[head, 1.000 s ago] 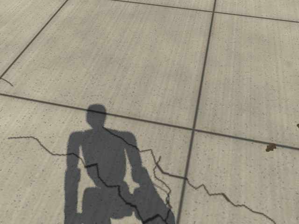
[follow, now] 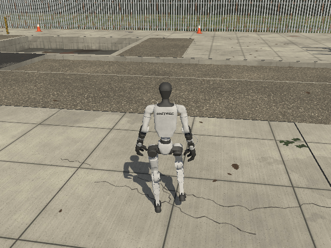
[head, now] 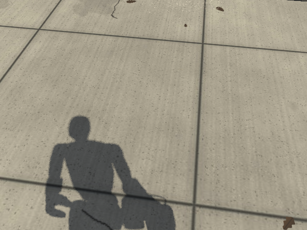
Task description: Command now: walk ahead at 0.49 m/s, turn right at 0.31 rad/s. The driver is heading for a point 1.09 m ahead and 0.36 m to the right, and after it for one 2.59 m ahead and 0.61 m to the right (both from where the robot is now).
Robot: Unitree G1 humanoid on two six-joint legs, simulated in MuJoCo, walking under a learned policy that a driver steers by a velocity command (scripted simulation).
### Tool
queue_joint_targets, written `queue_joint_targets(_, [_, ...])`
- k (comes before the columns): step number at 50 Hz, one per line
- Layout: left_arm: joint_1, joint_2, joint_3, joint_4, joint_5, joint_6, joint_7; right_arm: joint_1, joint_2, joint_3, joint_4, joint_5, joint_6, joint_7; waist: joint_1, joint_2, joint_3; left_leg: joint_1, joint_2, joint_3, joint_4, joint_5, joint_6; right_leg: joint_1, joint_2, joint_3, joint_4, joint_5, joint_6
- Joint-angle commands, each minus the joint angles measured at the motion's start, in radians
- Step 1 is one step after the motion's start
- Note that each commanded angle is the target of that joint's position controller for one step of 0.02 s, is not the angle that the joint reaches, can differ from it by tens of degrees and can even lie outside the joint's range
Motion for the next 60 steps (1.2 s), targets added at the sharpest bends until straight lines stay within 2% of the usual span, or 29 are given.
queue_joint_targets(1, [0.064, 0.04, 0.015, -0.034, 0.008, 0.011, 0.004, -0.045, -0.121, -0.02, -0.046, -0.004, -0.021, -0.019, 0.046, 0.083, 0.048, -0.084, 0.304, -0.164, -0.2, 0.103, 0.15, -0.046, -0.036, 0.054, -0.079, 0.145, 0.015])
queue_joint_targets(6, [-0.102, 0.023, 0.009, -0.092, 0.011, -0.003, -0.021, 0.009, -0.15, -0.021, -0.035, 0.005, -0.009, -0.041, -0.013, 0.072, 0.056, 0.045, 0.304, -0.058, -0.188, 0.15, 0.102, -0.072, -0.009, -0.011, -0.37, 0.334, 0.015])
queue_joint_targets(11, [-0.241, 0.01, -0.001, -0.177, 0.006, -0.002, -0.058, 0.087, -0.175, -0.027, -0.009, 0.017, 0.024, -0.046, -0.064, 0.071, 0.101, 0.238, 0.362, -0.014, -0.115, 0.186, 0.081, -0.136, 0.004, -0.079, -0.504, 0.22, -0.006])
queue_joint_targets(13, [-0.242, 0.022, 0.003, -0.206, 0.004, -0.001, -0.072, 0.07, -0.192, -0.034, -0.017, 0.022, 0.039, -0.048, -0.044, 0.09, 0.092, 0.279, 0.378, 0.013, -0.041, 0.336, 0.062, -0.095, 0.029, -0.123, -0.531, 0.106, -0.034])
queue_joint_targets(14, [-0.213, 0.038, 0.011, -0.213, 0.004, 0.0, -0.078, 0.048, -0.206, -0.037, -0.028, 0.022, 0.045, -0.05, -0.018, 0.113, 0.063, 0.276, 0.377, 0.036, 0.027, 0.518, 0.049, -0.016, 0.062, -0.158, -0.538, 0.055, -0.053])
queue_joint_targets(15, [-0.139, 0.064, 0.027, -0.206, 0.003, 0.001, -0.08, 0.028, -0.219, -0.041, -0.04, 0.021, 0.053, -0.054, 0.028, 0.136, 0.008, 0.262, 0.369, 0.062, 0.145, 0.711, 0.033, 0.107, 0.107, -0.195, -0.54, 0.023, -0.073])
queue_joint_targets(16, [0.014, 0.109, 0.055, -0.17, 0.0, 0.002, -0.079, 0.006, -0.218, -0.04, -0.053, 0.02, 0.062, -0.058, 0.112, 0.125, -0.075, 0.211, 0.333, 0.097, 0.348, 0.813, 0.007, 0.313, 0.162, -0.216, -0.596, 0.064, -0.105])
queue_joint_targets(17, [0.201, 0.205, 0.097, -0.128, 0.001, 0.007, -0.062, 0.006, -0.203, -0.032, -0.08, 0.013, 0.058, -0.061, 0.189, 0.053, -0.176, -0.016, 0.286, 0.105, 0.645, 0.621, -0.038, 0.633, 0.098, -0.057, -0.632, 0.087, -0.162])
queue_joint_targets(18, [0.233, 0.333, 0.121, -0.128, 0.001, 0.008, -0.05, 0.106, -0.042, 0.018, -0.132, -0.017, 0.023, -0.039, 0.092, -0.228, -0.283, -0.493, 0.084, 0.053, 1.034, -0.278, -0.103, 1.017, -0.181, 0.505, -0.702, 0.002, -0.351])
queue_joint_targets(19, [0.276, 0.259, 0.1, -0.145, 0.012, 0.001, -0.046, 0.031, -0.124, 0.005, -0.149, 0.021, -0.03, -0.022, 0.144, -0.156, -0.423, -0.624, 0.044, -0.181, 1.174, -0.424, -0.084, 1.109, -0.255, 0.781, -0.871, -0.056, -0.401])
queue_joint_targets(20, [0.238, 0.198, 0.084, -0.142, 0.023, -0.005, -0.043, -0.08, -0.176, -0.013, -0.186, 0.057, -0.055, -0.015, 0.156, -0.116, -0.28, -0.721, 0.104, -0.207, 1.172, -0.341, -0.052, 1.038, -0.21, 0.619, -0.869, 0.019, -0.332])
queue_joint_targets(22, [0.067, 0.126, 0.061, -0.189, 0.016, -0.004, -0.043, -0.117, -0.166, -0.015, -0.192, 0.03, -0.057, -0.028, 0.065, 0.052, -0.132, -0.613, 0.186, -0.191, 1.0, -0.201, -0.046, 0.713, -0.126, 0.365, -0.883, 0.21, -0.26])
queue_joint_targets(24, [0.004, 0.102, 0.049, -0.217, 0.026, -0.004, -0.042, -0.08, -0.164, -0.028, -0.2, 0.017, -0.023, -0.029, 0.002, 0.038, -0.089, -0.489, 0.214, -0.194, 0.898, -0.168, -0.067, 0.54, -0.075, 0.281, -0.933, 0.287, -0.245])
queue_joint_targets(28, [0.056, 0.161, 0.066, -0.211, 0.012, -0.009, -0.019, -0.167, -0.121, -0.023, -0.253, -0.006, 0.006, -0.039, 0.007, 0.026, -0.028, -0.483, 0.181, -0.153, 0.655, -0.021, -0.13, 0.421, -0.023, 0.178, -0.967, 0.377, -0.244])
queue_joint_targets(32, [0.118, 0.169, 0.069, -0.201, 0.006, 0.002, -0.006, -0.318, -0.094, -0.012, -0.3, 0.005, 0.0, -0.033, 0.068, -0.031, -0.011, -0.407, 0.115, -0.14, 0.34, 0.213, -0.129, 0.403, 0.029, 0.148, -0.938, 0.239, -0.18])
queue_joint_targets(37, [0.159, 0.165, 0.07, -0.188, -0.001, 0.013, 0.001, -0.378, -0.149, -0.03, -0.344, 0.018, -0.018, -0.017, 0.08, -0.058, -0.009, -0.361, 0.094, -0.184, 0.209, 0.169, -0.099, 0.517, -0.029, 0.285, -0.842, 0.143, -0.153])
queue_joint_targets(39, [0.138, 0.168, 0.072, -0.197, 0.004, 0.022, 0.006, -0.328, -0.169, -0.042, -0.337, 0.02, -0.029, -0.014, 0.049, -0.085, -0.021, -0.289, 0.087, -0.176, 0.186, 0.081, -0.074, 0.547, -0.036, 0.329, -0.779, 0.177, -0.139])
queue_joint_targets(40, [0.122, 0.149, 0.065, -0.202, 0.008, 0.026, 0.006, -0.243, -0.181, -0.052, -0.313, 0.015, -0.034, -0.017, 0.006, -0.087, -0.057, -0.182, 0.079, -0.148, 0.148, 0.085, -0.051, 0.548, -0.005, 0.311, -0.71, 0.248, -0.12])
queue_joint_targets(41, [0.113, 0.104, 0.048, -0.213, 0.016, 0.024, 0.002, -0.123, -0.213, -0.065, -0.292, -0.001, -0.039, -0.021, -0.046, -0.06, -0.158, 0.023, 0.153, -0.198, 0.168, 0.092, -0.004, 0.495, 0.046, 0.26, -0.541, 0.274, -0.089])
queue_joint_targets(42, [0.182, 0.049, 0.03, -0.228, 0.02, 0.017, 0.001, 0.03, -0.277, -0.082, -0.276, -0.016, -0.037, -0.026, -0.062, 0.106, -0.305, 0.372, 0.349, -0.467, 0.18, 0.041, 0.105, 0.241, 0.157, 0.15, -0.223, 0.071, -0.025])
queue_joint_targets(43, [0.303, 0.041, 0.019, -0.224, -0.005, 0.007, -0.001, 0.102, -0.295, -0.093, -0.232, -0.001, -0.023, -0.014, -0.027, 0.403, -0.365, 0.54, 0.492, -0.87, 0.058, -0.185, 0.213, -0.033, 0.216, 0.099, 0.022, -0.38, 0.016])
queue_joint_targets(44, [0.261, 0.129, 0.035, -0.199, -0.017, 0.006, -0.001, 0.077, -0.206, -0.072, -0.245, 0.022, -0.019, -0.012, -0.049, 0.267, -0.251, 0.463, 0.476, -0.862, 0.019, -0.373, 0.185, -0.131, 0.154, 0.143, 0.134, -0.331, 0.017])
queue_joint_targets(45, [0.145, 0.161, 0.041, -0.219, -0.008, 0.009, -0.002, 0.018, -0.164, -0.059, -0.255, 0.024, -0.011, -0.014, -0.059, 0.156, -0.124, 0.32, 0.438, -0.708, 0.006, -0.336, 0.147, -0.147, 0.119, 0.107, 0.144, -0.24, 0.016])
queue_joint_targets(46, [0.076, 0.151, 0.04, -0.238, 0.01, 0.006, -0.002, -0.035, -0.154, -0.052, -0.263, 0.013, -0.005, -0.014, -0.039, 0.091, -0.055, 0.184, 0.399, -0.601, -0.017, -0.223, 0.135, -0.113, 0.087, 0.078, 0.103, -0.173, 0.014])
queue_joint_targets(48, [0.061, 0.117, 0.039, -0.249, 0.017, 0.005, -0.01, -0.074, -0.125, -0.039, -0.255, 0.0, -0.004, -0.012, 0.012, 0.116, -0.015, 0.045, 0.33, -0.468, -0.064, -0.065, 0.124, -0.032, 0.031, 0.053, 0.005, -0.108, 0.008])
queue_joint_targets(50, [0.075, 0.083, 0.031, -0.246, 0.016, 0.009, -0.013, -0.059, -0.128, -0.04, -0.238, 0.01, -0.009, -0.01, 0.023, 0.143, -0.022, 0.012, 0.303, -0.387, -0.095, 0.042, 0.139, -0.003, 0.018, 0.011, -0.061, -0.086, 0.016])
queue_joint_targets(54, [-0.037, 0.053, 0.014, -0.286, 0.025, 0.002, -0.014, -0.014, -0.185, -0.053, -0.208, 0.022, -0.003, -0.018, -0.002, 0.115, -0.009, 0.025, 0.302, -0.287, -0.13, 0.182, 0.147, -0.027, -0.002, -0.026, -0.285, 0.064, 0.039])
queue_joint_targets(57, [-0.129, 0.041, 0.007, -0.304, 0.017, -0.006, -0.024, 0.024, -0.198, -0.052, -0.189, 0.032, 0.01, -0.022, -0.036, 0.124, 0.007, 0.022, 0.272, -0.212, -0.125, 0.178, 0.115, 0.034, 0.023, -0.059, -0.464, 0.199, 0.042])
queue_joint_targets(60, [-0.212, 0.048, 0.008, -0.331, 0.006, -0.009, -0.038, 0.079, -0.209, -0.05, -0.164, 0.038, 0.022, -0.02, -0.067, 0.131, 0.028, 0.058, 0.294, -0.212, -0.104, 0.149, 0.105, 0.069, 0.047, -0.077, -0.561, 0.222, 0.04])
